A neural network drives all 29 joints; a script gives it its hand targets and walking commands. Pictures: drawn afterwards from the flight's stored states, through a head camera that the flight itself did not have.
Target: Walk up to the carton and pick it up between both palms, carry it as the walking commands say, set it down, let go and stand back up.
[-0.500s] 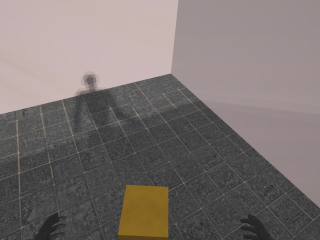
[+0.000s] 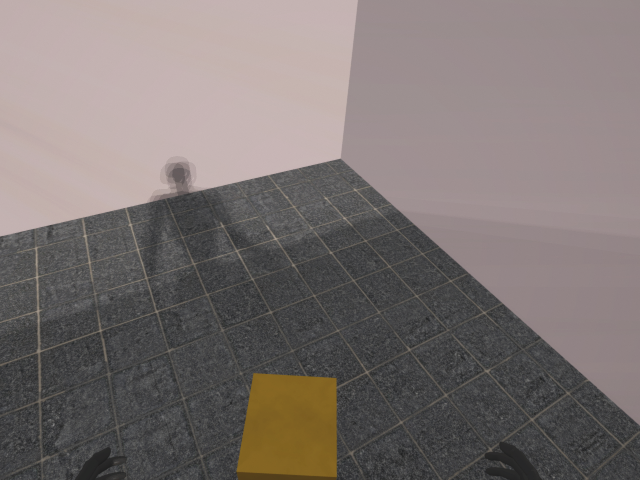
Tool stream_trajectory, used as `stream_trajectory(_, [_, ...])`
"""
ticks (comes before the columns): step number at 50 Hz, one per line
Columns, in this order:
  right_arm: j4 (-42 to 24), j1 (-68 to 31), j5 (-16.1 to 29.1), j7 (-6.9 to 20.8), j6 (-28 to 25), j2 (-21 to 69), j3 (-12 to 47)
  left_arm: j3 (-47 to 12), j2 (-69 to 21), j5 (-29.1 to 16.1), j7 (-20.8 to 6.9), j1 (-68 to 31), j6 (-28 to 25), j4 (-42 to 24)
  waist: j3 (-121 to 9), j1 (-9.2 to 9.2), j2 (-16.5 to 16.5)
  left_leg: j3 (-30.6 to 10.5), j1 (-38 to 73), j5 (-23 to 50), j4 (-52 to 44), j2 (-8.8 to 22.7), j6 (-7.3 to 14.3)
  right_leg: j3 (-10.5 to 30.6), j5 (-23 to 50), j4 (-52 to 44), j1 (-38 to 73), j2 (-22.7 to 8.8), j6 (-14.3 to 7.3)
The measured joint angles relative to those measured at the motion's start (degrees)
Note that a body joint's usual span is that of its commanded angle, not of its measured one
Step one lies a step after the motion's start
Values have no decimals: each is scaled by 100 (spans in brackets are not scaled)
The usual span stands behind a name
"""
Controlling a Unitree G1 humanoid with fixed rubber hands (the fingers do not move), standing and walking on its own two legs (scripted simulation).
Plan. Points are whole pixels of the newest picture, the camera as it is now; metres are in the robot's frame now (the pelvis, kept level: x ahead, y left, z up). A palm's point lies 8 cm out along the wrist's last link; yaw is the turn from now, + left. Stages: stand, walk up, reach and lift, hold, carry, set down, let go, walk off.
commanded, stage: stand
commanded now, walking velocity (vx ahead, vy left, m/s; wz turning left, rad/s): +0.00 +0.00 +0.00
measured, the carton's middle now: (290, 435) +0.45 +0.04 -0.67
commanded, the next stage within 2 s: none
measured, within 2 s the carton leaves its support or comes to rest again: neither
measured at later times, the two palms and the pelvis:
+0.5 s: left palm out of the picture +0.09 +0.29 -0.10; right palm out of the picture +0.10 -0.28 -0.08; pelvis -0.01 +0.00 +0.00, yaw +0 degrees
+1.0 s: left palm out of the picture +0.06 +0.30 -0.11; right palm out of the picture +0.07 -0.29 -0.09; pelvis -0.03 +0.00 +0.00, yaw +0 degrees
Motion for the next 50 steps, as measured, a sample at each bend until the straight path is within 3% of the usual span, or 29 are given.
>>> stream_trajectory(50, [844,0,-1,-3,-51,-79,0,0,126,1,0,0,-78,1066,144,0,-1,0,0,366,-251,-1,22,0,274,-82,-82,0,6])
